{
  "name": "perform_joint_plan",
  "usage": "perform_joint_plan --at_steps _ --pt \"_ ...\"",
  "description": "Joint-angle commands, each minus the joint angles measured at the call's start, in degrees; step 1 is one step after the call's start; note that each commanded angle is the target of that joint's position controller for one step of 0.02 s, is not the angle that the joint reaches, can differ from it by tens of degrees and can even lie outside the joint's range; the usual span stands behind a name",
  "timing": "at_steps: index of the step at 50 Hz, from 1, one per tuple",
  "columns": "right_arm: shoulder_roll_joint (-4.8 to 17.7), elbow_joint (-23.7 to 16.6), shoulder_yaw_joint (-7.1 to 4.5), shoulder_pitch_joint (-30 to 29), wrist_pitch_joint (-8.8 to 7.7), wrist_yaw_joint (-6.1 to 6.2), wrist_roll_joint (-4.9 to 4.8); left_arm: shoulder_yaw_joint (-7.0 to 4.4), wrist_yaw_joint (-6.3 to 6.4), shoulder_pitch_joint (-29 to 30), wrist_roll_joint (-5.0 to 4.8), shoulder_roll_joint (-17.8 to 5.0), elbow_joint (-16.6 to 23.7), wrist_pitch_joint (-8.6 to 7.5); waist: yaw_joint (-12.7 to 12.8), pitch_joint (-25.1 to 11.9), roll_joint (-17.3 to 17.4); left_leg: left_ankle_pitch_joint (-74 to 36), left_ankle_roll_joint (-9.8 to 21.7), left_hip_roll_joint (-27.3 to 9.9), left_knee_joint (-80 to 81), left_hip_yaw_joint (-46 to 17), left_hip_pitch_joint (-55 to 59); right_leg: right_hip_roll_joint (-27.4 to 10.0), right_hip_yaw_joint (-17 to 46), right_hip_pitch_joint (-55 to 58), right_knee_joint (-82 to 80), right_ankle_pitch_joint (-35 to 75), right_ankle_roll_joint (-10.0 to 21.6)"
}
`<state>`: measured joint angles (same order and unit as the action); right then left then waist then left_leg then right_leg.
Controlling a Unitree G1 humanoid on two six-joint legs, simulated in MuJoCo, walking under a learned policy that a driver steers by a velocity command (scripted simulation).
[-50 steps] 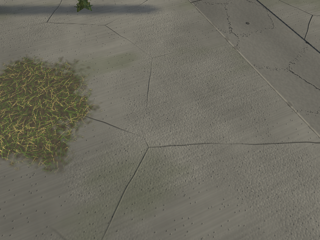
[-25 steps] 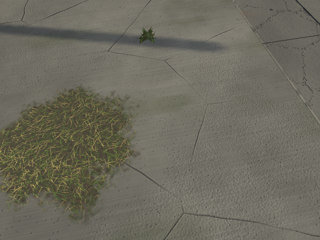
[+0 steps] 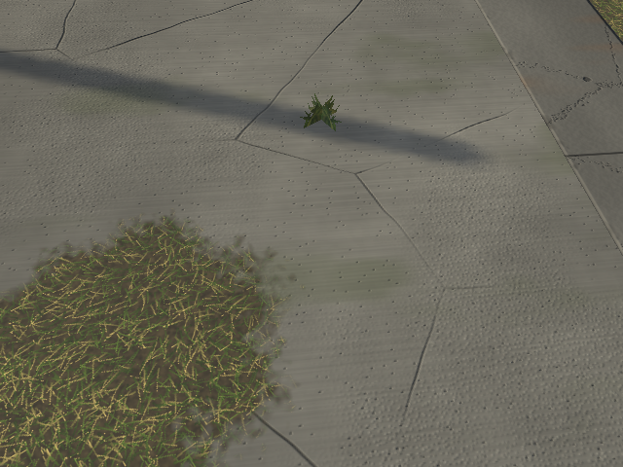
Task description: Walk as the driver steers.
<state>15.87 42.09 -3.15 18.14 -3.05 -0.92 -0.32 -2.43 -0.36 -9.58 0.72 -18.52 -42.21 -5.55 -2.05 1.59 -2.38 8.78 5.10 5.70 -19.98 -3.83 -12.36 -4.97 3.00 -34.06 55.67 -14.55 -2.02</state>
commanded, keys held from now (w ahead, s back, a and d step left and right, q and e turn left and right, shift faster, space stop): w+q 1.00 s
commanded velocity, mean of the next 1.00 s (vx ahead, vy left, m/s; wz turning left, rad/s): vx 0.50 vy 0.00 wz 0.57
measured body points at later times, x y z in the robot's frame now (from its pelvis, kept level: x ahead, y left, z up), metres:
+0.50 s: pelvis +0.28 -0.03 +0.00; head +0.30 -0.03 +0.45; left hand +0.27 +0.26 -0.11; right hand +0.49 -0.26 -0.10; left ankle +0.29 +0.13 -0.67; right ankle +0.29 -0.14 -0.75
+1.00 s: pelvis +0.50 +0.13 +0.00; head +0.53 +0.16 +0.45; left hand +0.51 +0.46 -0.10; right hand +0.73 -0.06 -0.10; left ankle +0.47 +0.19 -0.75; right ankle +0.68 +0.02 -0.68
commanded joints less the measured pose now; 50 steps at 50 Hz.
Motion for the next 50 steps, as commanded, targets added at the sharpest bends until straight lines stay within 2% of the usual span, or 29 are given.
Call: perform_joint_plan --at_steps 1,4,7,10,12,13,14,15,16,17,18,20,22,24,29,33,35,36,37,38,39,40,41,42,43,44,45,47,50 --pt "9.88 -4.09 -2.73 -2.78 -1.16 1.18 -0.35 -0.77 0.26 1.83 0.31 -3.02 4.24 0.01 1.58 -0.89 5.77 -9.73 10.18 -12.87 9.26 -12.6 -1.31 0.44 0.19 -1.09 -9.6 9.46 -1.71" --pt "10.59 -2.59 -3.01 0.51 -0.75 1.78 -0.81 -0.24 -0.26 8.62 -0.14 -1.76 6.04 -0.47 -0.93 -0.28 5.83 -6.24 7.84 -10.97 8.25 -11.34 -3.76 3.25 0.04 4.46 -20.77 19.23 -1.86" --pt "10.51 -1.14 -3.07 3.58 -0.31 2.02 -1.36 -0.63 -0.79 12.13 -0.95 -3.09 7.47 -0.9 -1.85 -0.22 6.12 -3.2 6.97 -12.48 5.25 -15.02 -0.64 4.32 1.63 6.49 -25.38 20.04 -1.14" --pt "10.27 -0.73 -3.2 4.04 0.46 2.32 -1.18 -1.45 -1.07 11.1 -1.04 -4.89 7.58 -1.4 -0.55 -0.78 7.78 -4.26 5.68 -14.03 -0.32 -19.54 4.4 4.57 2.37 8.89 -27.96 13.19 0.77" --pt "8.46 -1.04 -2.64 3.24 0.93 2.15 -0.9 -2.61 -0.56 3.5 -0.7 -6.53 5.76 -1.78 3.45 -4.44 8.13 -8.63 3.55 -10.92 -7.89 -18.85 3.25 4.28 0.84 20.92 -31.36 11.26 3.57" --pt "5.42 -2.09 -1.45 2.79 0.77 1.88 -0.22 -3.46 -0.07 -4.66 0.19 -9.15 4.99 -1.97 7.2 -12.0 4.45 -4.48 1.59 -7.71 -21.58 -15.23 -2.59 -3.39 7.28 35.23 -29.4 10.04 7.11" --pt "1.46 -3.14 -0.22 10.29 0.16 1.87 -1.35 -4.79 0.19 -11.17 0.66 -13.83 3.47 -1.1 5.72 -20.95 -11.29 17.93 -2.89 0.62 -41.02 -6.52 -22.08 -17.01 30.19 56.24 -31.83 1.44 16.25" --pt "5.86 -3.02 -0.69 10.89 -0.21 1.96 -1.89 -4.23 -0.27 -12.17 -0.94 -10.37 2.86 -0.57 5.89 -20.2 -13.73 25.22 -3.77 -3.02 -50.83 -6.51 -31.21 -20.54 42.64 56.24 -36.47 -11.85 17.72" --pt "9.93 -3.04 -1.89 5.33 0.03 1.95 -2.0 -3.17 -0.07 -9.33 -1.06 -6.24 3.61 -0.31 7.14 -11.8 -6.68 20.17 -4.25 -5.64 -53.96 -6.81 -33.79 -17.89 34.83 49.03 -38.13 -14.31 15.11" --pt "10.16 -3.76 -2.1 1.33 0.39 2.02 -1.47 -2.67 0.05 -6.31 -0.55 -4.87 3.85 0.04 6.54 -6.68 -2.7 15.8 -4.64 -7.62 -53.5 -4.59 -32.61 -15.31 26.38 41.71 -38.99 -8.41 13.13" --pt "9.34 -4.48 -2.2 -0.96 0.53 1.92 -0.9 -2.25 0.03 -4.12 -0.24 -3.65 3.41 0.22 5.4 -2.92 -1.88 12.9 -4.84 -9.09 -50.9 -4.05 -31.27 -12.86 20.56 35.54 -40.61 -2.08 12.49" --pt "6.8 -4.74 -2.13 -0.79 1.23 1.47 -1.25 -1.92 0.08 -2.27 0.14 -2.44 2.68 -0.1 3.25 -0.58 -4.43 9.97 -4.79 -11.36 -47.27 -3.05 -26.89 -9.81 12.17 28.82 -43.83 4.59 11.48" --pt "4.55 -5.62 -1.64 -1.86 1.86 1.23 -1.23 -2.38 -0.03 -2.37 -0.44 -3.13 1.7 -0.66 2.88 0.06 -4.01 8.23 -5.18 -12.1 -44.38 -1.96 -26.9 -9.8 7.41 27.13 -46.05 9.57 12.52" --pt "3.81 -6.9 -1.34 -4.09 1.98 1.01 -0.81 -3.06 0.0 -2.94 -0.53 -4.84 0.68 -0.9 2.99 0.25 -2.62 4.39 -5.65 -12.65 -39.73 -1.79 -28.36 -10.53 3.9 27.87 -47.2 14.2 13.44" --pt "2.89 -8.69 -0.68 -11.61 1.12 -0.81 -0.94 -3.66 0.42 -3.94 -0.9 -7.05 -0.91 -0.16 5.32 1.34 -1.08 -9.58 -4.8 -11.6 -23.8 1.94 -24.63 -8.75 -6.56 29.55 -47.72 18.87 11.31" --pt "3.61 -11.34 -0.83 -16.99 1.31 -1.99 -1.11 -4.38 0.53 -6.83 -2.07 -9.21 -2.68 0.98 6.17 3.06 -0.92 -7.12 -2.67 -10.45 -17.2 4.29 -23.84 -10.92 -9.8 35.39 -45.91 21.83 9.71" --pt "5.25 -11.98 -1.66 -16.1 1.57 -2.25 -0.74 -4.89 0.73 -6.88 -2.63 -10.85 -2.91 1.76 4.38 1.46 -1.98 -1.25 -0.56 -7.71 -15.77 7.02 -19.61 -11.32 -11.93 38.19 -40.16 36.94 8.6" --pt "6.73 -11.54 -2.48 -13.02 1.81 -2.19 -0.55 -5.15 0.94 -6.78 -2.88 -11.71 -2.86 2.2 2.19 -1.0 -2.78 1.53 0.76 -5.5 -15.44 8.76 -14.46 -10.99 -13.17 38.61 -34.06 46.33 7.93" --pt "8.95 -9.55 -3.9 -5.25 2.01 -1.92 -0.64 -5.03 1.16 -6.05 -3.09 -11.61 -2.64 2.66 -2.48 -5.04 -1.95 -0.2 2.66 -2.92 -12.44 10.02 -3.66 -9.53 -15.12 35.85 -23.51 50.77 6.58" --pt "12.77 -6.5 -5.95 5.37 2.5 -0.98 -0.96 -4.2 1.47 -6.92 -2.21 -9.76 -2.2 2.64 -7.22 -10.31 0.99 -1.43 5.07 -3.34 -11.18 5.82 13.58 -7.35 -15.66 25.03 -8.38 42.22 4.34" --pt "19.83 -6.22 -7.06 6.17 2.48 -0.03 -1.74 -1.5 0.88 -11.32 0.79 -1.72 1.14 1.75 -1.91 -14.08 17.34 4.43 14.07 -18.95 -8.65 -23.4 33.07 1.84 -14.67 -1.24 13.31 -8.59 0.52" --pt "17.68 -8.72 -5.94 6.99 1.35 -0.35 -1.43 -1.1 0.27 -8.02 -0.66 -3.52 2.47 -0.39 -4.02 -24.47 14.92 16.3 20.12 -25.39 1.62 -45.6 37.64 6.8 -0.27 -9.54 23.57 -20.7 0.32" --pt "13.44 -7.95 -4.65 5.53 0.38 -0.65 -0.8 -2.2 -0.29 -2.08 -3.05 -7.76 3.99 -1.67 -5.59 -17.06 9.91 13.99 16.49 -23.63 3.4 -37.93 33.58 3.46 2.21 -14.85 23.56 -15.18 1.51" --pt "11.81 -7.69 -4.1 3.03 -0.17 -0.63 -0.8 -1.78 -0.28 -0.7 -3.05 -7.07 4.45 -2.43 -3.68 -11.43 7.42 9.8 14.42 -21.27 3.38 -30.8 25.78 1.15 1.76 -13.71 18.8 -10.25 2.44" --pt "10.17 -8.09 -3.5 -1.14 -0.3 -0.53 -0.69 -1.87 0.14 -0.61 -1.53 -6.86 3.73 -2.63 -1.03 -7.74 3.92 3.46 12.68 -18.99 3.57 -25.49 17.53 -0.73 1.81 -9.94 13.65 -7.06 2.15" --pt "8.73 -8.83 -2.92 -4.0 -0.39 -0.35 -0.12 -2.32 0.26 -1.4 -0.57 -7.45 3.35 -2.22 1.16 -6.13 4.71 -2.75 12.06 -17.27 4.55 -21.83 11.57 -1.86 2.21 -5.61 10.12 -4.93 1.79" --pt "8.49 -9.39 -2.73 -5.45 -0.36 -0.16 0.29 -2.46 0.1 -2.18 -0.29 -7.41 3.22 -1.55 2.49 -5.38 5.52 -5.74 12.15 -16.43 5.79 -20.53 7.82 -2.0 2.15 -2.87 8.48 -3.79 1.26" --pt "8.97 -8.77 -2.87 -5.51 -0.63 0.36 0.01 -2.17 0.05 -2.36 0.16 -5.81 3.1 -0.46 3.25 -4.17 4.84 -11.26 12.73 -15.47 6.98 -17.33 2.76 -1.49 0.87 -0.92 4.07 -2.02 -0.42" --pt "10.47 -7.17 -3.31 -3.34 -0.54 1.42 -0.3 -1.25 0.06 3.5 0.36 -3.31 4.79 0.13 1.62 -1.5 4.6 -10.79 11.0 -12.45 7.55 -12.73 -1.66 0.23 0.04 -0.35 -7.49 8.59 -2.24"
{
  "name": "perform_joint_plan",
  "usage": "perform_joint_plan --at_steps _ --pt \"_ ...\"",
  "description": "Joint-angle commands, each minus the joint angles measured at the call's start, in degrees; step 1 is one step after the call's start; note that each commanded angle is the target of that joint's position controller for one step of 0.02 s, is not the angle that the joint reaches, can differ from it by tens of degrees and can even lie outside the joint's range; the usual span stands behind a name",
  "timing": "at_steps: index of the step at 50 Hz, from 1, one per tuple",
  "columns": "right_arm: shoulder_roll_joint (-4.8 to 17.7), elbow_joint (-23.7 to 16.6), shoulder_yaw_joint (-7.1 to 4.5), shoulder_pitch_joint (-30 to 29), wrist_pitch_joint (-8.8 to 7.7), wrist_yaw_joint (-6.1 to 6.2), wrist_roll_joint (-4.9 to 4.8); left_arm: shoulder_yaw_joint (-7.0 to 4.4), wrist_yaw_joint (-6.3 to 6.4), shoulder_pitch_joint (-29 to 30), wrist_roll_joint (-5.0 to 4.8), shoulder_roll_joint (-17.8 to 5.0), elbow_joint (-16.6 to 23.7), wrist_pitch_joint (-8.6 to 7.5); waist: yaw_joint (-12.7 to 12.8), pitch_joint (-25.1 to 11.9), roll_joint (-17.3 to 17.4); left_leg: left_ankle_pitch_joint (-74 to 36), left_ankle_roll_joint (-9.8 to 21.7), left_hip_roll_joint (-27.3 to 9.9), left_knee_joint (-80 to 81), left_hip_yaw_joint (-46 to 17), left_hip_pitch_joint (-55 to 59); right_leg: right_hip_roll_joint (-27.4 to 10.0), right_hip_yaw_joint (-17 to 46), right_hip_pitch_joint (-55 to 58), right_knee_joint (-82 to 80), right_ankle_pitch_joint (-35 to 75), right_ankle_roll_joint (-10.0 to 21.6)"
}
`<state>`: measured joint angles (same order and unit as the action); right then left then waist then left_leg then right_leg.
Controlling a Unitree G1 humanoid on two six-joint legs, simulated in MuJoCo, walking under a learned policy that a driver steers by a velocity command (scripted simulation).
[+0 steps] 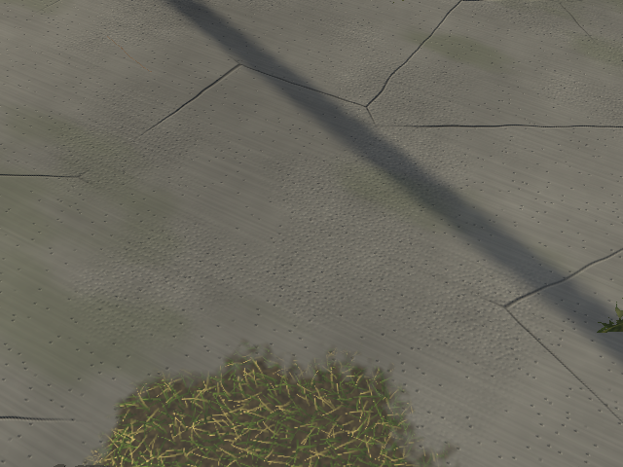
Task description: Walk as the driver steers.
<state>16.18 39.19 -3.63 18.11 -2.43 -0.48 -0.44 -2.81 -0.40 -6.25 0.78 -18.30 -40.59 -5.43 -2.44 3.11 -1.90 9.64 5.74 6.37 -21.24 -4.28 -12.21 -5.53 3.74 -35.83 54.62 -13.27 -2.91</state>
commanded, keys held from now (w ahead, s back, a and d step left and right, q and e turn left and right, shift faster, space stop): w+q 0.46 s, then w+e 0.54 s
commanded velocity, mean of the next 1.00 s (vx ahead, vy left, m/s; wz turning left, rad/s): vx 0.50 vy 0.00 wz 0.21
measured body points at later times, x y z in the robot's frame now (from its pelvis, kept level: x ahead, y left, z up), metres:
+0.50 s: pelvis +0.28 -0.04 +0.00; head +0.30 -0.03 +0.45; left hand +0.25 +0.25 -0.12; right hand +0.51 -0.26 -0.09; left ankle +0.30 +0.13 -0.67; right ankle +0.29 -0.15 -0.74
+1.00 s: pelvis +0.52 +0.09 +0.00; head +0.54 +0.10 +0.45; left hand +0.61 +0.39 -0.11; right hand +0.62 -0.18 -0.11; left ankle +0.47 +0.19 -0.74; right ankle +0.64 -0.05 -0.67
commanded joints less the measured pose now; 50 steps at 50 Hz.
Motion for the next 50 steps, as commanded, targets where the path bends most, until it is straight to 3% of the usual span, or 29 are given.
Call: perform_joint_plan --at_steps 1,4,7,9,11,12,13,14,15,16,17,18,20,23,26,29,32,34,35,36,37,38,39,40,41,42,43,46,50 --pt "10.23 -3.8 -2.85 -2.6 -1.02 1.19 -0.31 -0.59 -0.05 2.46 0.22 -2.86 3.7 -0.04 1.11 -2.48 4.65 -9.56 9.29 -11.95 8.62 -11.26 -2.9 1.72 -0.8 2.81 -11.05 11.48 -1.51" --pt "10.72 -2.13 -3.05 0.58 -0.66 1.51 -0.69 -0.27 -0.67 8.23 -0.57 -2.42 5.23 -0.49 -1.33 -1.67 5.32 -4.23 7.34 -11.29 7.79 -11.92 -4.32 4.39 -0.85 7.62 -20.26 18.91 -1.39" --pt "10.03 -0.73 -2.94 2.8 -0.27 1.61 -1.16 -0.92 -1.21 9.95 -1.11 -4.2 6.15 -0.99 -1.58 -1.75 6.21 -1.36 6.48 -13.02 3.37 -16.51 0.43 4.95 1.18 8.35 -24.74 16.89 -0.15" --pt "9.89 -0.42 -3.01 2.81 0.13 1.76 -1.07 -1.54 -1.37 8.59 -1.21 -5.34 6.05 -1.39 -0.51 -2.14 7.83 -2.4 5.71 -14.04 -0.22 -19.68 3.38 5.21 1.46 10.2 -25.94 11.53 1.29" --pt "8.26 -0.64 -2.51 1.88 0.5 1.66 -0.88 -2.63 -0.93 1.39 -1.01 -6.64 4.29 -1.83 3.38 -4.85 8.69 -6.2 3.65 -11.7 -6.6 -19.57 2.82 5.44 -0.29 20.49 -29.18 9.48 3.81" --pt "5.13 -1.38 -1.35 1.7 0.35 1.41 -0.37 -3.48 -0.5 -5.89 -0.05 -8.91 3.54 -2.13 6.8 -11.48 5.68 -4.13 1.57 -8.59 -18.98 -16.22 -1.82 -0.94 4.98 33.61 -27.89 8.51 7.1" --pt "1.93 -2.6 -0.26 8.08 -0.03 1.47 -1.57 -4.84 -0.17 -13.51 0.96 -13.92 2.16 -1.55 6.39 -21.1 -8.82 12.26 -3.29 -0.69 -38.72 -7.4 -20.4 -14.4 27.11 55.24 -30.74 -2.64 15.96" --pt "5.3 -2.81 -0.43 9.07 -0.31 1.6 -1.94 -4.39 -0.71 -14.9 -0.64 -11.14 1.32 -1.01 6.24 -21.29 -15.18 24.35 -4.44 -2.8 -49.47 -6.51 -30.67 -19.39 42.64 57.2 -36.31 -17.2 18.22" --pt "9.75 -2.47 -1.68 4.44 -0.1 1.58 -1.99 -3.25 -0.49 -12.09 -1.04 -6.97 2.08 -0.69 7.33 -13.11 -8.26 19.74 -4.95 -5.69 -53.53 -6.95 -33.93 -17.33 36.34 50.43 -38.07 -21.03 15.93" --pt "10.36 -3.15 -1.92 0.32 0.24 1.63 -1.37 -2.73 -0.19 -9.36 -0.62 -5.52 2.5 -0.18 6.99 -8.19 -4.08 15.59 -5.24 -7.64 -53.79 -4.51 -33.11 -15.1 28.12 43.65 -38.42 -15.26 13.97" --pt "9.64 -3.9 -2.01 -2.12 0.29 1.5 -0.74 -2.29 -0.07 -7.17 -0.33 -4.34 2.08 0.07 5.95 -4.23 -2.51 12.62 -5.36 -9.2 -51.17 -3.92 -31.83 -12.74 21.79 37.22 -39.77 -8.17 13.41" --pt "8.63 -4.05 -2.15 -2.54 0.5 1.25 -0.7 -1.86 0.1 -6.03 0.03 -3.18 1.75 -0.02 4.61 -2.73 -3.46 10.55 -5.18 -10.89 -48.83 -3.87 -29.58 -10.86 16.86 33.31 -41.1 -3.3 12.64" --pt "5.91 -3.98 -1.72 -1.8 1.14 0.84 -1.27 -1.9 0.12 -5.47 -0.26 -2.83 0.94 -0.45 3.56 -1.85 -4.86 8.99 -5.25 -12.12 -45.86 -2.36 -26.75 -9.15 10.27 29.53 -43.77 2.18 12.62" --pt "4.09 -5.46 -1.12 -4.64 1.54 0.6 -0.81 -2.79 0.11 -6.45 -0.59 -5.15 -0.67 -0.98 3.63 -1.11 -2.95 4.53 -6.06 -13.07 -39.78 -1.74 -28.93 -10.11 4.3 29.89 -46.09 9.64 14.24" --pt "2.06 -5.76 -0.04 -8.05 0.57 -0.01 -0.3 -2.76 -0.39 -8.38 -0.95 -6.01 -2.68 -0.81 4.35 -1.11 -1.21 -3.05 -5.67 -12.05 -28.21 -0.84 -25.93 -8.2 -0.25 29.89 -46.84 14.82 14.55" --pt "1.67 -6.93 0.64 -14.9 -0.81 -1.16 -0.1 -2.87 -0.5 -10.63 -2.4 -7.64 -4.15 0.13 6.19 0.78 -1.11 -8.32 -5.63 -10.78 -17.45 3.54 -21.35 -6.91 -2.26 29.07 -46.78 15.6 14.0" --pt "3.37 -8.11 0.25 -18.49 -1.61 -1.88 -0.72 -3.31 -0.43 -13.78 -2.93 -9.75 -5.87 1.04 6.25 1.27 -2.31 -6.23 -5.08 -9.37 -11.34 3.35 -18.9 -9.35 0.16 33.02 -44.5 17.54 13.2" --pt "5.67 -7.39 -0.74 -15.53 -2.01 -1.88 -0.67 -3.41 -0.16 -13.85 -3.15 -10.55 -6.61 1.7 3.25 -0.82 -3.47 -4.02 -3.69 -7.84 -7.53 3.98 -11.88 -9.89 0.73 34.29 -39.77 23.5 11.68" --pt "7.56 -5.47 -1.87 -9.46 -2.08 -1.53 -0.36 -3.08 -0.01 -13.51 -3.24 -10.0 -6.81 1.88 -0.48 -4.62 -3.0 -4.98 -2.3 -6.48 -5.01 5.08 -1.92 -7.78 -1.25 32.61 -32.51 30.01 10.12" --pt "10.6 -3.18 -3.32 -0.91 -1.97 -0.83 0.17 -2.14 0.09 -13.78 -2.56 -7.7 -6.56 1.72 -4.54 -10.81 -2.33 -6.17 -0.56 -8.96 -6.49 3.13 12.38 -4.68 -3.32 26.17 -21.2 27.2 7.87" --pt "15.66 -2.23 -4.46 7.54 -1.44 0.27 1.62 -0.22 0.01 -15.15 -0.59 -1.85 -4.32 1.31 -6.21 -20.68 8.13 -4.68 4.14 -23.87 -7.85 -14.28 31.36 0.86 -6.46 9.91 -0.47 5.13 4.23" --pt "15.84 -2.25 -4.08 7.38 -1.2 0.2 1.59 0.48 0.1 -18.73 -2.09 -0.17 -3.84 0.51 -4.06 -26.95 18.93 4.73 10.33 -31.7 0.4 -34.61 35.3 6.27 -0.91 -1.74 13.22 -20.81 2.98" --pt "10.91 -2.08 -2.71 4.78 -1.36 -0.08 0.94 -1.29 0.07 -15.73 -3.54 -6.22 -4.0 0.34 -4.69 -19.07 12.49 9.3 8.68 -29.34 2.39 -29.81 29.23 3.16 2.67 -6.89 18.21 -18.7 3.06" --pt "8.51 -1.62 -1.89 2.13 -1.64 -0.14 0.37 -1.6 -0.05 -12.42 -3.82 -6.65 -2.98 0.33 -3.53 -12.17 11.61 8.47 6.91 -27.01 3.48 -21.21 22.97 0.91 1.43 -8.75 17.85 -14.2 3.56" --pt "6.77 -1.26 -1.37 -1.46 -2.01 -0.36 0.45 -1.64 0.19 -10.99 -3.21 -5.79 -3.05 0.61 -1.59 -8.6 8.68 5.51 5.79 -24.56 5.56 -16.1 16.5 -0.89 0.96 -6.98 15.57 -9.7 3.4" --pt "4.95 -1.03 -0.96 -4.14 -2.56 -0.54 0.63 -1.97 0.28 -11.02 -2.58 -5.48 -3.17 1.26 0.21 -6.21 9.61 1.55 5.27 -22.87 7.59 -11.76 11.7 -2.26 1.36 -4.72 13.18 -6.38 3.16" --pt "4.18 -0.69 -0.88 -5.97 -3.02 -0.57 0.98 -1.94 0.16 -12.37 -2.63 -4.4 -3.7 2.1 1.76 -5.02 9.77 -1.08 4.91 -21.84 9.65 -8.21 7.99 -2.92 1.64 -1.57 12.46 -4.04 2.82" --pt "4.83 0.95 -1.52 -7.5 -4.32 -0.11 1.34 -1.65 0.08 -11.19 -2.56 -1.88 -2.92 3.74 3.38 -2.38 6.97 -8.49 5.75 -22.04 13.35 -1.26 4.11 -3.12 1.88 -1.47 9.76 0.49 1.6" --pt "6.69 2.95 -2.15 -6.57 -4.22 0.81 1.4 -1.12 -0.8 -5.65 -2.14 -0.73 -0.84 3.74 2.26 -0.06 5.13 -11.65 4.67 -20.73 14.44 7.21 5.27 -2.4 0.94 -2.62 -3.13 11.76 1.48"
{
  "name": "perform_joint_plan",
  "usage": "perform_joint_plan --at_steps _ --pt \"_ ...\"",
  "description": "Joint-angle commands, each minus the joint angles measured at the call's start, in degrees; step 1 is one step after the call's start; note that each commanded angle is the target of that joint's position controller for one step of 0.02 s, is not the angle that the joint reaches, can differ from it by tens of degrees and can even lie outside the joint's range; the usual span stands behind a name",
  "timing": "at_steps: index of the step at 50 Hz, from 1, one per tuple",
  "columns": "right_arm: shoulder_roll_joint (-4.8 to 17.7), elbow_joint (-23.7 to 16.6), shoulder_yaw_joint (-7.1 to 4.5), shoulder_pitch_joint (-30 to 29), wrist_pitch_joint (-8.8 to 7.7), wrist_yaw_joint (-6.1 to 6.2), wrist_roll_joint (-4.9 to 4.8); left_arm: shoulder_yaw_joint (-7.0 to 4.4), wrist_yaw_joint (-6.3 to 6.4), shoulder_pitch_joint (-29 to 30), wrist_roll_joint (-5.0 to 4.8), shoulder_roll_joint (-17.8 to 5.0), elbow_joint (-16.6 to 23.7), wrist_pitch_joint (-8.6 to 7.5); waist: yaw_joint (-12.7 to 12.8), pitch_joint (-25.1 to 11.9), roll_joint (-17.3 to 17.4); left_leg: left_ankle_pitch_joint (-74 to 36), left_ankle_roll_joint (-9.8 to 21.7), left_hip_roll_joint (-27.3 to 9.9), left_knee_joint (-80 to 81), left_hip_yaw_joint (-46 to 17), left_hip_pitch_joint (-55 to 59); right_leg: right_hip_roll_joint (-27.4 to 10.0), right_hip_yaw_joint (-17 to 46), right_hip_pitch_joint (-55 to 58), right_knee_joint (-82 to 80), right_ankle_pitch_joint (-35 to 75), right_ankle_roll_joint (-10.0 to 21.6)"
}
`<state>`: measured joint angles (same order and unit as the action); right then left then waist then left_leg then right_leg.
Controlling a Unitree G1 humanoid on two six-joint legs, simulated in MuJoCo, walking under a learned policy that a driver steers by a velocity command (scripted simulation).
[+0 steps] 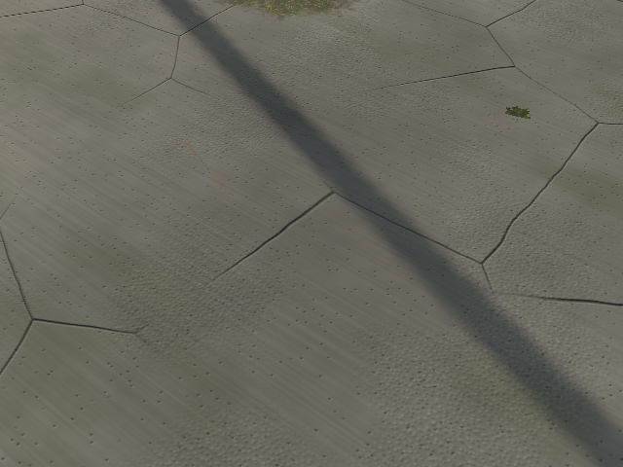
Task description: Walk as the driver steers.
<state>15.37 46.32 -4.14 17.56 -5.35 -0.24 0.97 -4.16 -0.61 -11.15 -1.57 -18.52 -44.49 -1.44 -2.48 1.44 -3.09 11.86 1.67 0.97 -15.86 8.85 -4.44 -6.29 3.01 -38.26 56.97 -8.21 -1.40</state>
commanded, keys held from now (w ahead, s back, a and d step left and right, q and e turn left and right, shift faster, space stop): w+e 1.00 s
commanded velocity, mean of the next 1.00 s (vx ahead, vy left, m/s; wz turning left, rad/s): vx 0.50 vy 0.00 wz -0.57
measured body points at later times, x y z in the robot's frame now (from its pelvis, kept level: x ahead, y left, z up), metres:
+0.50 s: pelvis +0.27 -0.08 +0.00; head +0.31 -0.10 +0.45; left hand +0.42 +0.17 -0.10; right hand +0.38 -0.39 -0.09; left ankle +0.44 +0.08 -0.68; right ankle +0.25 -0.14 -0.75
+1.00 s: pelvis +0.55 -0.13 +0.00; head +0.58 -0.14 +0.45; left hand +0.85 +0.00 -0.09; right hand +0.43 -0.39 -0.12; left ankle +0.59 -0.02 -0.75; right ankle +0.54 -0.31 -0.67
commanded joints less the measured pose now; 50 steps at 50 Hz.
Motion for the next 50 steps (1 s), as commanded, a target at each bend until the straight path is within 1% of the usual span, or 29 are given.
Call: perform_joint_plan --at_steps 1,4,7,9,10,11,12,13,14,15,16,17,19,21,24,27,29,32,34,35,36,37,38,39,40,41,44,47,50 --pt "8.21 -3.81 -1.82 -5.61 -1.14 0.75 -0.15 0.48 -1.02 1.21 0.28 -0.18 3.67 -0.39 1.59 2.15 5.94 -14.09 8.4 -15.19 9.23 -4.2 -2.29 -1.31 0.51 0.59 -8.89 9.03 0.26" --pt "10.08 -2.19 -2.45 -2.83 -0.45 1.02 -0.93 0.95 -2.09 6.97 0.44 0.01 6.12 -0.42 -0.54 3.95 4.73 -14.41 7.73 -16.62 8.92 -1.32 1.29 -0.63 -2.14 0.56 -15.64 10.08 1.77" --pt "11.43 -0.8 -3.05 -1.16 0.75 1.02 -1.98 0.72 -2.9 10.02 0.52 -1.13 8.4 -0.23 -0.87 4.59 5.0 -19.59 6.43 -18.11 5.3 0.56 7.42 0.46 -4.27 -0.36 -19.13 5.03 4.14" --pt "13.18 -0.72 -3.53 -1.7 1.6 1.2 -2.45 -0.13 -3.1 8.21 0.62 -2.74 9.12 0.06 1.18 1.83 6.67 -37.5 5.11 -18.04 -1.8 2.28 9.71 3.84 -7.65 5.04 -19.55 -0.71 6.38" --pt "13.87 -0.85 -3.7 -2.2 2.12 1.3 -2.73 -1.08 -2.98 3.74 0.49 -4.26 8.43 0.27 3.98 -1.28 7.37 -46.61 4.3 -17.34 -9.16 3.27 9.62 6.4 -9.5 11.34 -19.7 -3.08 7.79" --pt "13.51 -1.06 -3.45 -3.01 2.53 1.38 -3.0 -2.73 -2.48 -4.81 0.25 -6.8 6.35 0.44 8.93 -5.76 6.42 -48.76 2.55 -15.19 -20.84 4.98 5.93 9.41 -10.44 23.37 -22.89 -0.79 9.75" --pt "11.43 -1.77 -2.55 -1.81 2.2 1.59 -1.83 -4.85 -1.33 -14.23 0.02 -11.5 3.99 1.09 12.58 -10.93 1.55 -34.14 -0.3 -12.74 -37.78 5.08 -7.01 6.23 -2.14 40.74 -24.15 0.8 12.57" --pt "2.63 -4.99 0.13 3.49 0.87 0.99 0.54 -5.58 -0.87 -11.65 -0.44 -18.03 4.6 0.72 4.81 -14.29 -14.16 19.45 -4.37 -0.34 -58.28 0.31 -32.79 -8.44 31.55 57.11 -31.11 -9.31 23.18" --pt "6.94 -5.33 -0.14 -1.44 -1.29 0.22 -1.43 -4.13 -1.37 -12.9 0.08 -13.77 6.91 -0.44 8.97 -22.42 -6.56 23.09 -3.41 0.8 -64.44 -13.95 -38.42 -12.89 46.18 60.48 -40.16 -18.04 25.72" --pt "9.81 -7.03 -0.93 -7.06 -2.35 -0.23 -3.64 -3.17 -1.6 -11.16 0.56 -10.34 6.27 -1.41 9.67 -14.22 -3.32 17.47 -1.95 -1.92 -63.59 -14.41 -43.23 -11.83 38.78 55.77 -41.76 -15.22 22.54" --pt "9.07 -7.2 -0.57 -8.2 -3.01 0.06 -3.09 -2.73 -1.51 -8.31 0.42 -8.89 6.42 -1.93 7.5 -9.04 0.38 12.34 -0.96 -4.49 -58.87 -14.12 -41.94 -9.3 31.58 47.79 -41.3 -10.02 20.48" --pt "9.12 -6.46 -0.8 -8.06 -3.13 0.56 -1.5 -2.17 -1.32 -4.39 0.62 -6.97 7.06 -2.04 5.03 -5.95 2.19 9.1 -1.12 -6.37 -53.65 -14.15 -38.16 -7.06 25.78 40.12 -41.17 -2.84 18.87" --pt "9.46 -5.88 -1.31 -6.28 -1.92 0.55 -0.56 -1.47 -0.81 -1.36 1.67 -5.2 8.73 -2.16 2.1 -4.91 0.75 5.75 -1.83 -7.61 -48.66 -14.57 -31.45 -4.57 20.57 32.24 -43.11 6.24 18.34" --pt "7.74 -6.07 -0.97 -6.5 -0.82 0.57 -0.05 -1.7 -0.2 -2.27 1.17 -6.03 8.5 -2.4 1.67 -4.09 1.45 3.68 -3.61 -7.11 -43.72 -13.26 -30.21 -3.47 16.83 28.48 -44.06 12.37 18.74" --pt "5.53 -7.89 -0.02 -12.65 -0.35 0.52 0.07 -2.24 0.98 -4.82 0.69 -7.74 7.54 -2.2 3.42 -1.74 0.84 -6.99 -5.64 -5.27 -31.12 -12.36 -30.23 -0.52 12.42 25.37 -44.41 12.08 16.65" --pt "4.44 -9.28 0.66 -18.61 -0.78 -0.25 -0.58 -2.38 1.5 -7.15 0.42 -7.94 6.68 -1.62 5.9 -0.78 -1.04 -16.66 -5.92 -2.41 -19.23 -11.74 -25.55 1.49 11.32 23.2 -43.78 5.96 14.04" --pt "5.17 -10.2 0.56 -21.17 -1.15 -0.72 -1.22 -2.53 1.56 -9.17 0.15 -8.11 5.77 -1.36 6.88 -0.43 -1.52 -18.18 -5.61 -1.49 -15.87 -12.44 -23.94 0.46 13.72 24.29 -42.68 3.31 13.55" --pt "7.31 -10.59 -0.16 -21.44 -1.88 -1.32 -1.45 -2.5 1.85 -10.32 0.03 -7.35 5.12 -0.81 6.3 -0.62 -2.5 -13.93 -4.08 -1.13 -11.85 -14.24 -23.15 -1.48 18.68 29.87 -37.88 2.03 12.66" --pt "8.61 -9.79 -0.87 -17.88 -2.45 -1.31 -1.56 -2.63 1.98 -9.38 0.23 -7.29 5.32 -0.42 4.11 -1.35 -4.48 -9.11 -2.25 -0.93 -10.62 -13.63 -18.68 -1.99 21.03 31.3 -34.17 4.66 11.68" --pt "9.7 -8.41 -1.63 -12.86 -2.71 -0.98 -1.3 -2.18 1.89 -8.61 0.35 -6.02 5.69 -0.33 1.39 -3.71 -4.4 -9.27 -0.67 -0.96 -8.34 -12.69 -11.32 0.21 20.11 30.38 -29.62 7.67 10.26" --pt "11.99 -7.48 -2.48 -5.43 -2.99 -0.55 -0.29 -1.02 1.61 -8.18 0.85 -3.04 6.59 -0.48 -2.21 -10.59 -1.6 -7.56 2.53 -7.2 -9.87 -17.75 2.0 3.32 16.82 25.74 -17.37 5.56 8.29" --pt "16.69 -6.53 -3.65 1.84 -2.44 -0.22 0.45 0.15 1.59 -15.19 0.43 0.81 7.51 -0.87 -1.15 -19.89 11.69 0.25 10.54 -20.44 -9.2 -38.13 23.53 11.32 9.05 8.29 2.05 -13.02 3.75" --pt "15.12 -4.78 -3.47 3.95 -1.7 -0.81 -0.96 0.3 1.69 -17.01 -0.68 -1.63 8.36 -1.18 -0.85 -20.92 21.39 16.75 13.77 -25.82 -2.43 -56.06 26.84 10.14 7.07 -4.32 13.24 -26.54 2.67" --pt "10.23 -5.89 -2.18 0.73 -1.43 -0.69 -1.41 -1.06 1.78 -12.31 -0.95 -6.91 7.73 -0.98 -2.12 -12.51 13.48 23.1 11.12 -23.33 -0.37 -49.79 19.78 6.75 7.97 -7.65 17.44 -21.59 2.31" --pt "8.34 -6.37 -1.47 -2.52 -0.93 -0.46 -1.04 -1.43 1.82 -7.48 -0.35 -7.96 8.6 -0.6 -2.06 -6.75 9.49 16.91 8.88 -20.93 0.08 -40.73 12.21 4.85 5.45 -7.16 17.3 -17.16 2.1" --pt "6.89 -6.2 -0.88 -4.85 -0.68 -0.42 -0.64 -1.51 1.67 -5.34 0.37 -7.26 9.19 -0.43 -0.97 -2.85 7.7 9.54 8.33 -18.51 1.37 -34.16 5.6 3.12 4.96 -5.58 14.98 -13.91 1.92" --pt "5.59 -4.88 -0.5 -6.63 -1.08 -0.12 -0.46 -1.23 0.82 -5.92 -0.16 -3.66 9.62 0.3 1.53 -0.7 10.32 -0.54 7.77 -14.85 5.1 -22.77 -2.18 0.17 3.49 -0.54 10.19 -9.85 1.82" --pt "7.93 -3.43 -1.28 -5.78 -1.54 0.01 -0.67 -0.66 0.63 -3.14 0.19 -2.01 11.38 0.63 1.44 0.2 8.1 -7.62 9.57 -15.92 7.39 -17.07 -2.06 -0.72 2.97 -3.22 4.75 -5.42 0.77" --pt "9.26 -2.65 -1.53 -5.85 -1.18 0.09 -0.7 -0.29 -0.11 -0.32 0.18 -1.51 12.06 0.2 0.72 0.37 6.91 -13.57 8.93 -15.01 7.67 -10.44 -0.27 -0.63 1.68 -2.95 -4.01 3.36 0.6"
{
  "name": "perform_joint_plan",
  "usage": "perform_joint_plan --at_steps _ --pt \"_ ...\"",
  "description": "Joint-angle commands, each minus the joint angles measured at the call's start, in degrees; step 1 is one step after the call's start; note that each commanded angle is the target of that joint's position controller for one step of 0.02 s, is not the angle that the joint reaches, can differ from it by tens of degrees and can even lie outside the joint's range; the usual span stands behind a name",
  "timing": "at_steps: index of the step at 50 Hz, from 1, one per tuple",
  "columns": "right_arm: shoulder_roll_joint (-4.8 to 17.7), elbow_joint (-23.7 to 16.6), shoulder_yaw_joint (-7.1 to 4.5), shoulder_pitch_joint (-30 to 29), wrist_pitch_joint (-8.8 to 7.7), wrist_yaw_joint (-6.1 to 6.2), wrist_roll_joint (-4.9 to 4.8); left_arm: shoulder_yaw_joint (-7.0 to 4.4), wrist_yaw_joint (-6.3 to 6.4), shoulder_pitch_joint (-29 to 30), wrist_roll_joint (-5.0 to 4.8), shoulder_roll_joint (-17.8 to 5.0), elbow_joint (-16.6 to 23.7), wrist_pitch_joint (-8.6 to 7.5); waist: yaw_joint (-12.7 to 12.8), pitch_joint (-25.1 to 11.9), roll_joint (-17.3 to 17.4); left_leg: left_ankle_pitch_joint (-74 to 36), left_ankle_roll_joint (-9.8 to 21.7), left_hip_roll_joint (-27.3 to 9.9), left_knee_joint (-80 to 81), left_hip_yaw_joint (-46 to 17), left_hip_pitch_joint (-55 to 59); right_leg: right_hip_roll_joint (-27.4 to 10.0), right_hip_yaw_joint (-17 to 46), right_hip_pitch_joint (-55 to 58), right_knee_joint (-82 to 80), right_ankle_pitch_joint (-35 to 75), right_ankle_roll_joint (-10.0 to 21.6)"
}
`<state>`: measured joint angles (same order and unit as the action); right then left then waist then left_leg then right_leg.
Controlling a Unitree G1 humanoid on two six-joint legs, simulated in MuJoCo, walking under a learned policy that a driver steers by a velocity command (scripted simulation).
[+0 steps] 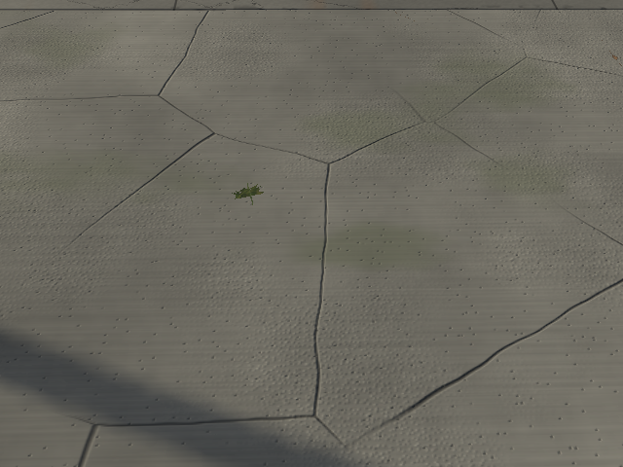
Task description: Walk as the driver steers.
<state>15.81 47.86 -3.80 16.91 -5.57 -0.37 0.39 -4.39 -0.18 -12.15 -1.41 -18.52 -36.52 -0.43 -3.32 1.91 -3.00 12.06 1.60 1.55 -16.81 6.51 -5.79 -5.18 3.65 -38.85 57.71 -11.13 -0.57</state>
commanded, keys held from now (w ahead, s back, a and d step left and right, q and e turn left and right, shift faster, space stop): w+e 0.12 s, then w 0.14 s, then w+q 0.34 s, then no key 0.40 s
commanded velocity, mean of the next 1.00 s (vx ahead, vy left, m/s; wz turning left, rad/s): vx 0.40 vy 0.00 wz -0.03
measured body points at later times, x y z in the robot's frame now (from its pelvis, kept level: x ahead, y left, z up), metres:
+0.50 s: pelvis +0.28 -0.08 +0.00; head +0.31 -0.09 +0.45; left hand +0.40 +0.19 -0.11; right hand +0.38 -0.37 -0.12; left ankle +0.39 +0.09 -0.66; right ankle +0.25 -0.15 -0.74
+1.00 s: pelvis +0.51 -0.04 -0.01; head +0.55 -0.03 +0.44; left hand +0.62 +0.24 -0.13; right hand +0.66 -0.29 -0.12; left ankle +0.58 +0.04 -0.74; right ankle +0.54 -0.21 -0.71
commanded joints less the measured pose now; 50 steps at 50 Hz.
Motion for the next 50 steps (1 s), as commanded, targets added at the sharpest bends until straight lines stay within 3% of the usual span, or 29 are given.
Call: perform_joint_plan --at_steps 1,4,7,9,10,11,12,13,14,15,16,17,18,21,25,28,31,34,36,37,38,39,40,41,42,43,46,48,50 --pt "9.23 -3.94 -1.89 -5.03 -0.77 0.29 -0.22 0.13 -0.91 2.37 0.03 -1.2 4.42 -1.06 0.92 0.32 6.64 -14.92 8.44 -15.0 8.56 -5.84 1.25 -1.42 -0.01 -1.34 -8.28 9.19 -0.04" --pt "10.62 -2.59 -2.09 -2.26 -0.02 0.48 -0.71 0.68 -2.05 8.28 0.08 -0.17 6.21 -1.49 -1.36 1.89 5.82 -16.2 7.28 -15.26 8.16 -1.76 3.5 -0.34 -3.23 0.63 -16.37 12.99 0.95" --pt "12.1 -1.23 -2.52 0.12 1.01 0.4 -1.65 0.59 -2.92 11.41 -0.02 -0.6 8.09 -1.46 -1.56 2.96 5.96 -22.22 6.41 -17.17 5.86 0.03 8.19 0.94 -5.0 1.59 -20.86 8.65 3.01" --pt "13.74 -0.7 -2.9 0.6 1.65 0.5 -2.29 -0.22 -2.96 9.49 0.47 -2.13 8.4 -1.38 0.99 0.73 7.45 -40.1 5.76 -17.77 -0.26 1.41 10.51 4.37 -7.35 7.63 -22.48 2.41 5.41" --pt "14.48 -0.53 -3.02 0.39 2.0 0.63 -2.47 -1.21 -2.78 4.82 0.74 -3.88 7.42 -1.23 4.28 -2.37 7.97 -48.53 5.1 -17.32 -7.25 2.5 10.53 6.55 -8.48 14.6 -23.83 0.87 6.96" --pt "13.65 -0.4 -2.52 0.0 2.21 0.78 -2.43 -2.76 -2.19 -4.27 0.65 -6.35 4.73 -1.03 9.47 -7.11 6.76 -50.07 3.63 -15.59 -17.93 4.4 6.08 8.67 -8.97 28.24 -27.45 5.05 8.93" --pt "10.75 -1.27 -1.17 0.7 1.83 0.89 -0.88 -4.21 -1.1 -13.79 0.57 -10.27 2.4 -0.44 13.27 -13.12 1.83 -32.41 1.54 -13.4 -34.18 4.7 -7.81 2.05 1.02 46.64 -26.28 7.57 11.57" --pt "3.06 -3.63 1.55 7.73 0.56 -0.28 0.56 -4.57 -0.84 -12.31 0.19 -16.3 2.3 -0.92 5.8 -20.43 -13.19 19.73 -1.77 -2.5 -54.97 0.35 -30.93 -13.96 33.17 63.58 -31.68 -1.97 22.42" --pt "9.02 -2.14 0.34 2.71 -0.74 -0.91 -1.7 -2.98 -1.11 -13.87 0.51 -10.13 3.38 -1.51 10.75 -25.2 -4.97 21.73 -1.09 -2.93 -61.14 -10.48 -35.06 -16.55 39.75 63.27 -38.08 -6.93 22.44" --pt "11.06 -4.42 -0.37 -3.81 -1.2 -1.14 -3.8 -2.11 -1.35 -11.13 1.19 -8.3 2.6 -2.22 11.13 -15.55 -3.24 17.24 -0.28 -5.15 -61.44 -10.05 -38.72 -14.65 29.63 56.07 -39.06 -1.28 19.39" --pt "9.83 -4.67 0.02 -5.23 -1.34 -0.79 -3.41 -1.65 -1.32 -7.5 1.05 -7.05 2.17 -2.65 8.68 -10.45 0.06 12.06 0.03 -7.86 -57.08 -9.81 -37.42 -12.3 21.89 47.72 -39.4 5.05 17.23" --pt "9.53 -4.04 -0.12 -5.46 -1.03 -0.55 -2.28 -1.07 -1.31 -4.46 1.33 -5.03 1.97 -2.96 6.74 -7.04 0.51 9.01 -0.41 -9.43 -53.31 -9.8 -34.93 -10.28 16.15 40.97 -40.7 10.29 15.98" --pt "9.28 -3.2 -0.27 -3.31 -0.24 -0.61 -2.15 -0.59 -1.24 -2.7 1.94 -3.68 2.04 -3.43 4.69 -6.01 -0.61 6.44 -0.78 -10.59 -51.81 -10.57 -30.94 -8.98 12.4 36.2 -42.75 12.64 15.33" --pt "6.27 -1.73 0.08 -0.68 2.11 -0.33 -2.12 -0.77 -1.12 -1.33 1.99 -3.65 0.34 -5.12 2.44 -3.6 -0.1 2.34 -2.45 -10.53 -48.13 -11.16 -28.57 -8.6 5.71 30.16 -48.16 14.64 15.33" --pt "5.03 -3.15 0.15 -5.48 2.48 -0.26 -1.72 -0.99 -0.29 -2.06 2.58 -4.09 -2.11 -5.82 3.51 -0.11 0.38 -10.58 -3.52 -9.15 -36.77 -12.69 -33.16 -6.75 -3.24 30.83 -50.59 15.81 12.79" --pt "3.62 -4.55 0.75 -10.45 1.89 -1.24 -1.53 -1.14 0.17 -2.54 2.28 -5.01 -3.35 -5.8 5.54 1.57 0.62 -19.31 -2.86 -7.77 -25.96 -9.3 -30.91 -5.96 -8.31 31.46 -51.83 15.27 10.81" --pt "2.72 -6.91 1.27 -15.28 1.66 -2.19 -1.21 -1.43 0.5 -5.43 1.65 -5.66 -5.78 -4.99 7.47 3.89 1.79 -19.27 -1.41 -6.75 -19.39 -7.74 -32.09 -7.65 -10.26 36.54 -50.0 20.08 10.27" --pt "3.37 -8.65 0.96 -15.34 1.15 -3.3 -0.33 -1.67 1.18 -6.14 0.89 -6.93 -7.42 -3.2 6.05 1.87 -0.25 -12.73 0.65 -3.42 -15.65 -5.1 -29.02 -9.11 -10.36 41.89 -42.26 38.55 9.06" --pt "6.52 -6.91 -0.54 -7.32 0.94 -3.41 -0.06 -1.89 1.86 -4.44 0.53 -8.17 -7.59 -2.31 1.37 -3.86 -2.34 -10.26 2.56 0.29 -13.86 -3.19 -19.18 -8.0 -10.56 43.83 -31.62 50.59 6.83" --pt "8.87 -5.25 -1.74 -1.02 0.84 -2.85 -0.06 -1.6 2.05 -3.96 0.57 -7.73 -7.6 -2.07 -2.33 -7.56 -0.88 -18.34 4.06 1.34 -9.41 -3.45 -9.02 -5.36 -12.36 40.85 -21.45 48.43 4.41" --pt "13.5 -4.36 -2.68 4.75 1.26 -1.71 0.58 -0.48 2.13 -5.84 2.19 -5.27 -6.35 -2.57 -3.55 -15.15 6.21 -44.02 7.27 -7.94 -13.48 -14.04 8.29 -1.81 -12.74 29.16 -5.52 27.38 1.42" --pt "15.59 -4.57 -2.14 2.69 1.53 -1.15 1.31 2.05 0.54 -16.88 2.83 1.84 -7.09 -3.22 3.5 -25.61 17.87 -61.72 21.43 -25.1 -16.69 -37.26 28.38 7.39 -7.11 9.35 16.26 -29.23 -2.45" --pt "10.83 -5.4 -1.33 5.13 2.09 -1.32 0.6 0.77 -0.04 -13.83 0.85 -4.37 -10.06 -3.58 -2.29 -32.71 8.59 -56.29 22.05 -23.91 -13.78 -38.05 27.37 7.01 4.2 9.64 20.18 -30.59 -2.09" --pt "9.78 -5.67 -0.92 0.57 2.29 -1.35 0.01 0.19 -0.13 -6.76 -1.09 -6.07 -7.72 -3.47 -2.09 -23.34 8.23 -50.38 19.23 -21.17 -11.26 -29.6 20.93 4.13 3.24 5.1 18.72 -27.91 -1.48" --pt "7.69 -5.7 -0.39 -3.66 2.43 -1.25 -0.64 0.47 0.59 -3.26 -0.44 -5.14 -7.0 -3.12 -0.47 -15.59 4.69 -43.31 16.28 -18.33 -8.75 -25.49 12.17 1.97 1.1 3.46 13.85 -23.89 -1.5" --pt "5.31 -5.88 0.41 -6.91 2.6 -1.0 -0.67 0.21 1.37 -1.88 0.57 -4.99 -7.38 -2.31 1.13 -10.62 3.84 -38.94 14.97 -16.69 -6.11 -22.48 3.54 0.53 0.64 5.47 9.89 -20.8 -1.98" --pt "5.5 -5.58 0.31 -11.78 2.67 -1.09 1.23 0.52 2.41 -7.3 1.09 -2.13 -9.25 0.35 5.98 -8.33 8.28 -33.35 14.04 -13.6 -0.78 -16.5 -12.07 0.15 -0.79 18.4 -0.17 -15.71 -3.34" --pt "5.81 -4.88 0.15 -12.98 2.57 -0.81 1.35 0.91 2.98 -7.14 1.52 -1.07 -9.8 0.82 6.02 -9.4 8.87 -31.69 13.52 -12.74 -0.28 -14.26 -13.43 0.18 -1.25 21.45 -7.89 -12.17 -3.64" --pt "6.13 -3.84 0.1 -12.6 2.99 -0.32 1.13 0.85 3.04 -5.48 1.51 -1.57 -10.12 1.14 4.99 -10.56 9.08 -22.74 12.51 -12.63 0.74 -14.08 -12.93 0.19 -1.3 23.71 -13.14 -5.77 -3.37"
